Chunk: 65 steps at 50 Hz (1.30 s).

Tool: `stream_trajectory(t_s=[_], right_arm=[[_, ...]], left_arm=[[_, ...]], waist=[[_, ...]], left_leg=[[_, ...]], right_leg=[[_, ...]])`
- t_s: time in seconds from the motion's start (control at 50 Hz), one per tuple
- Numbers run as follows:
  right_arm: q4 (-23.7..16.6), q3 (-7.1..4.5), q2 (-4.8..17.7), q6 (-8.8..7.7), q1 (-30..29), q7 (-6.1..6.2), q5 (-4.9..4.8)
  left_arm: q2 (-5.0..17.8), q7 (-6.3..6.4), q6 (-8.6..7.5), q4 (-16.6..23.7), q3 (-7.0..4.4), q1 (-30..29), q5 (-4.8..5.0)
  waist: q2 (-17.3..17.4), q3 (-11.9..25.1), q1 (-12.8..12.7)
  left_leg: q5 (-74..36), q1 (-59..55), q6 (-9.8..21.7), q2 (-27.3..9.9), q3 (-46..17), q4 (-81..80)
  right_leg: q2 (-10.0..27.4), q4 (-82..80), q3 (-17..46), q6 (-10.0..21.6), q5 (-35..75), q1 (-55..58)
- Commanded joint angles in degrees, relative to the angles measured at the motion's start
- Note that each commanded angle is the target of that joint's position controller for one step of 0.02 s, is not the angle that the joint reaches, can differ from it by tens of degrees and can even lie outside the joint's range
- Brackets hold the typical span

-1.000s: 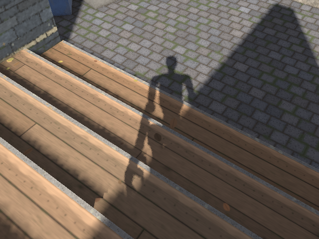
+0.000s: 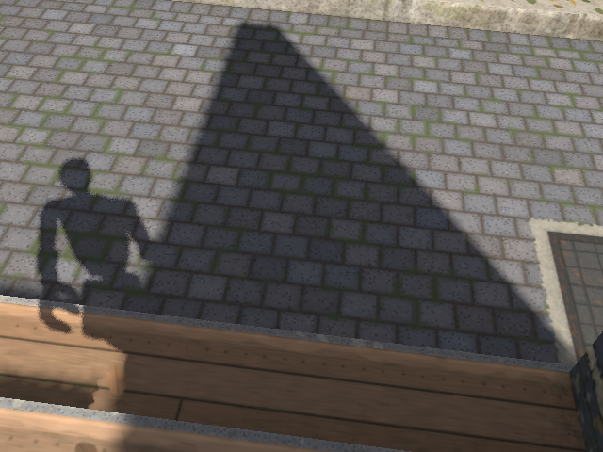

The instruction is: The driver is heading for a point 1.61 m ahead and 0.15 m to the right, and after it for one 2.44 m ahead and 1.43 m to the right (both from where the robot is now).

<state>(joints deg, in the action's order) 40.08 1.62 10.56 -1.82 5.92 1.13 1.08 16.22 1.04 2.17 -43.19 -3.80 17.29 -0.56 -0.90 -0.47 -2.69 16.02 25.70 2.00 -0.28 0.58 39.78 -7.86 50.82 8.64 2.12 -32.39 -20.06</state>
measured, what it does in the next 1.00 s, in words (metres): steps on the spot, turning right: right foot, then left foot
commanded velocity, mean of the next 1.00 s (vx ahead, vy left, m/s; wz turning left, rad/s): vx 0.02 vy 0.00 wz -0.39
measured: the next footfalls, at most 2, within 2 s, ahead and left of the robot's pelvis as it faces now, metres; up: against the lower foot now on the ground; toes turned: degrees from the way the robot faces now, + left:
right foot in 0.42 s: +0.03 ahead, -0.10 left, +0.00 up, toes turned -16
left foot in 0.86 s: +0.07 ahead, +0.09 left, +0.00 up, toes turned -22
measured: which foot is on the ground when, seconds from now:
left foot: down 0.00-0.40, up 0.42-0.84, down 0.86-1.00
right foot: up 0.00-0.40, down 0.42-1.00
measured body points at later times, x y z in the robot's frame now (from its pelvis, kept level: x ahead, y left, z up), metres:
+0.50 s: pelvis +0.00 -0.01 +0.01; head +0.00 -0.04 +0.46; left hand +0.22 +0.19 -0.07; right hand +0.04 -0.31 -0.11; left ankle +0.07 +0.11 -0.67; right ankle -0.01 -0.08 -0.72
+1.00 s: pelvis +0.02 +0.01 +0.03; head +0.03 +0.03 +0.48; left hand +0.20 +0.19 -0.11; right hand +0.05 -0.25 -0.08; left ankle +0.03 +0.11 -0.72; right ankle -0.01 -0.08 -0.72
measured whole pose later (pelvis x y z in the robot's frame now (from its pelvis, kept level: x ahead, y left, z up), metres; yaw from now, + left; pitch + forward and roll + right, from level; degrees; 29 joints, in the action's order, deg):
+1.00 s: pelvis +0.02 +0.01 +0.03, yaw -22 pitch +0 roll -1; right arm 39.9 1.8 11.7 1.4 14.2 0.3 0.8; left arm 12.0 -0.6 2.2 -45.3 0.2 12.5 -0.4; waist -1.4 -0.2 -0.5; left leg 15.6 9.7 2.1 1.4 0.1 25.7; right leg -4.9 23.3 4.6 2.1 -11.5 -11.1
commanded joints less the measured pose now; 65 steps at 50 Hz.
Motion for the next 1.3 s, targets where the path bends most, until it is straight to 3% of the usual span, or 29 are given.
stream_trajectory(t_s=[0.02, 0.04, 0.08, 0.16, 0.22, 0.32, 0.36, 0.38, 0.4, 0.42, 0.44, 0.46, 0.48, 0.5, 0.54, 0.56, 0.6, 0.74, 0.78, 0.82, 0.84, 0.86, 0.88, 0.9, 0.94, 0.98, 1.12, 1.14, 1.3], right_arm=[[-3.08, -3.14, 9.58, 1.10, 11.45, 0.80, -1.07], [-3.62, -2.73, 7.96, 1.68, 8.60, 1.02, -0.17], [-5.03, -2.95, 8.08, 2.12, 4.88, 1.17, 0.69], [-5.56, -3.58, 9.02, 1.81, 6.76, 1.10, 0.69], [-4.83, -4.34, 10.68, 2.20, 8.45, 0.92, 0.66], [-5.69, -5.48, 13.73, 3.79, 7.98, 0.19, 1.54], [-5.67, -5.89, 14.47, 4.82, 8.60, -0.10, 1.19], [-5.18, -6.26, 15.13, 5.39, 8.71, -0.20, 0.36], [-4.00, -6.63, 15.09, 5.75, 11.99, -0.43, 0.04], [-5.24, -5.99, 11.34, 5.92, 12.66, -1.10, 0.43], [-10.94, -5.36, 10.48, 6.22, 4.96, -0.70, 0.49], [-10.70, -5.32, 11.64, 6.01, 0.93, -0.53, -0.18], [-9.81, -5.25, 11.21, 5.86, 2.84, -0.63, -0.87], [-7.72, -5.35, 11.42, 5.63, 4.78, -0.64, -0.57], [-4.51, -5.81, 12.48, 5.99, 8.42, -0.90, 0.75], [-4.16, -5.59, 11.87, 6.23, 8.62, -1.13, 0.64], [-4.74, -4.88, 10.04, 6.66, 8.19, -1.47, 0.32], [-5.85, -3.33, 8.45, 6.44, 4.06, -1.11, -0.06], [-5.53, -3.28, 8.70, 5.68, 4.83, -1.22, -0.20], [-4.24, -2.37, 6.48, 5.14, 9.18, -0.56, -0.68], [-3.83, -2.04, 6.54, 4.50, 10.22, -0.09, -0.13], [-4.06, -2.20, 8.31, 3.65, 11.58, 0.29, 0.63], [-4.91, -2.36, 10.99, 3.14, 6.50, 0.26, 0.72], [-4.69, -2.04, 8.83, 2.90, 5.43, -0.43, -0.15], [-3.83, -1.65, 8.07, 2.51, 7.09, -0.88, -0.37], [-3.02, -1.52, 7.98, 2.23, 8.37, -0.70, -0.32], [-1.44, -1.55, 7.63, 1.76, 9.32, -0.62, -0.22], [-1.00, -1.61, 7.82, 1.70, 8.98, -0.88, -0.72], [3.68, -1.86, 8.18, 1.71, 10.10, -0.79, -0.53]], left_arm=[[6.21, -0.49, 0.44, 5.69, -2.08, 0.26, -1.85], [5.61, -0.81, 0.98, 6.59, -2.06, -2.41, -1.18], [4.96, -1.75, 2.96, 7.40, -1.76, -3.53, -0.38], [4.31, -1.98, 4.16, 8.89, -1.19, -5.21, -0.33], [2.32, -2.52, 4.39, 10.19, 0.20, -8.46, -0.61], [2.88, -3.47, 3.82, 12.12, 0.83, -10.59, 0.98], [3.13, -4.01, 2.96, 11.80, 0.49, -9.21, 1.57], [1.96, -3.93, 2.55, 10.26, 0.59, -6.35, 1.42], [2.60, -3.42, 1.87, 8.85, 0.27, -3.43, 0.75], [7.00, -3.01, 1.06, 8.85, -0.72, -1.44, 0.28], [16.43, -3.11, 1.05, 10.35, -2.97, 0.99, 0.45], [14.32, -2.63, 0.98, 8.72, -2.63, 2.37, -0.61], [10.72, -2.08, 0.94, 8.64, -1.45, -1.65, -0.46], [8.13, -1.83, 0.87, 9.00, -0.74, -5.92, -0.20], [4.96, -1.55, 0.45, 9.60, 0.13, -9.26, 0.38], [4.23, -1.66, 0.31, 9.29, 0.34, -8.78, 0.62], [4.69, -1.10, -0.01, 7.78, 0.14, -6.11, 0.94], [4.90, -1.31, -0.02, 6.00, 0.58, -3.09, -0.23], [5.34, -1.82, 0.15, 6.17, 0.66, -4.69, -0.72], [3.83, -1.35, 0.15, 5.70, 1.52, -5.99, 0.08], [2.30, -1.09, -0.03, 5.03, 2.14, -4.90, 0.22], [0.48, -0.97, -0.47, 4.62, 2.75, -3.54, 0.27], [-0.44, -1.21, -0.90, 4.36, 2.93, -1.12, 0.69], [1.30, -1.15, -0.80, 2.69, 2.62, -2.53, 0.13], [2.99, -1.36, -0.65, 1.56, 2.01, -5.09, 0.04], [2.37, -1.60, -0.60, 0.54, 2.14, -5.33, 0.13], [1.48, -0.94, -0.67, -5.05, 2.46, -5.29, 0.24], [0.86, -1.45, -0.55, -5.52, 2.54, -5.72, -0.15], [1.54, -0.71, -0.23, -11.50, 2.29, -4.58, 0.48]], waist=[[8.97, 6.80, 4.50], [8.25, 4.29, 3.26], [10.83, 2.67, 1.24], [7.91, 5.01, 0.54], [8.16, 6.03, 1.67], [11.10, 4.51, 3.19], [10.61, 4.28, 3.30], [8.81, 4.59, 2.13], [3.46, 4.38, 1.80], [-10.31, 2.61, 2.18], [-14.92, -2.07, -1.18], [-8.26, -2.09, -2.37], [-7.97, -1.34, 1.11], [-6.42, -0.38, 3.66], [-6.65, 3.75, 4.99], [-5.08, 4.88, 5.14], [-3.29, 4.49, 4.64], [-6.70, 1.72, 0.75], [-6.36, 1.54, 1.16], [-5.83, 2.85, 3.79], [-4.39, 3.74, 3.73], [-0.60, 5.15, 3.06], [6.12, 2.63, -1.35], [5.54, 1.72, 0.28], [5.97, 0.37, 2.13], [6.44, 0.77, 2.19], [2.93, 0.46, 2.35], [2.01, 0.40, 2.22], [1.67, -0.22, 2.55]], left_leg=[[-25.03, -27.08, 13.71, -22.55, -30.12, -16.35], [-22.81, -21.12, 12.81, -20.03, -23.61, -17.48], [-21.32, -12.11, 11.92, -16.21, -14.64, -20.03], [-20.48, -11.59, 11.81, -15.48, -7.49, -20.47], [-13.94, -10.96, 10.55, -15.43, -3.31, -20.63], [-2.92, -8.28, 9.19, -17.35, -0.36, -20.63], [-1.08, -11.60, 7.39, -18.01, -0.67, -18.29], [-1.81, -9.96, 5.21, -17.05, 1.33, -14.64], [1.01, -5.16, 1.56, -15.38, 4.79, -7.15], [16.26, 9.11, -3.58, -9.81, 10.63, 10.39], [24.49, 24.26, -6.24, 0.10, 5.39, 16.54], [19.74, 21.75, -5.85, -2.08, -2.40, 21.06], [13.94, 18.91, -5.62, -2.26, -3.03, 22.53], [7.78, 15.43, -5.55, -2.26, -2.76, 23.09], [2.68, 9.33, -5.60, -1.23, -1.00, 27.10], [2.17, 7.43, -5.62, -0.85, -0.81, 27.90], [0.59, 7.30, -5.81, -1.15, -1.57, 25.19], [6.06, -1.65, -3.48, 0.24, -0.86, 4.57], [7.65, -6.87, -2.59, 1.69, 0.05, -0.11], [0.61, -14.83, -1.30, 1.25, 0.46, -13.02], [-4.15, -21.10, -0.95, -0.83, -1.83, -17.58], [-6.45, -25.57, -0.10, -7.08, -8.10, -20.65], [-16.25, -21.78, 1.87, -10.94, -13.50, -18.70], [-14.04, -16.89, 2.44, -9.52, -11.96, -18.85], [-9.52, -15.43, 0.94, -6.41, -9.10, -19.64], [-9.78, -16.16, 0.56, -5.70, -8.57, -19.87], [-12.15, -17.85, 0.94, -5.86, -9.01, -20.45], [-13.76, -17.45, 1.46, -6.14, -9.08, -20.56], [-16.49, -19.34, 1.44, -5.95, -9.33, -22.53]], right_leg=[[1.76, 23.32, -1.99, -1.40, -5.33, -26.46], [3.09, 23.54, -2.31, -2.10, -1.10, -24.55], [4.14, 25.83, -4.40, -4.03, 5.80, -19.03], [4.45, 22.51, -5.93, -4.61, 10.75, -17.30], [5.65, 15.54, -8.68, -4.18, 13.38, -12.92], [5.97, 1.69, -12.22, -1.41, 5.91, -3.12], [6.31, -11.16, -12.74, 0.58, 4.69, -0.13], [4.74, -19.51, -15.21, 1.48, 10.54, 5.92], [4.61, -27.29, -11.07, 1.81, 14.04, 13.00], [18.82, -33.18, 10.62, 4.45, 12.99, 19.36], [31.48, -35.32, 30.73, 12.49, 32.68, 14.82], [29.30, -33.91, 25.08, 14.56, 37.92, 12.92], [25.50, -32.58, 18.09, 13.62, 36.51, 10.84], [21.18, -32.47, 12.20, 11.67, 36.84, 9.03], [17.04, -30.81, 5.95, 10.15, 46.21, 7.91], [16.65, -30.63, 4.99, 9.81, 46.77, 7.37], [16.89, -31.97, 6.05, 9.72, 42.46, 8.74], [17.15, -32.65, 8.36, 10.09, 29.15, 8.80], [16.85, -32.42, 9.23, 9.65, 29.00, 5.95], [16.17, -30.25, 9.23, 8.18, 32.36, 5.03], [15.55, -29.41, 9.27, 5.98, 33.77, 2.66], [13.74, -26.10, 7.12, 3.42, 29.95, 1.37], [8.94, -28.91, 2.79, 2.04, 24.13, 0.86], [8.48, -31.27, 2.17, 1.10, 22.35, 5.97], [9.07, -30.44, 2.50, 1.10, 26.03, 8.95], [9.69, -30.05, 2.30, 1.19, 27.74, 9.67], [10.21, -30.83, 1.67, 0.07, 28.44, 9.78], [10.17, -30.83, 1.27, -0.28, 29.10, 10.54], [11.04, -32.08, 0.68, -0.88, 29.73, 11.67]])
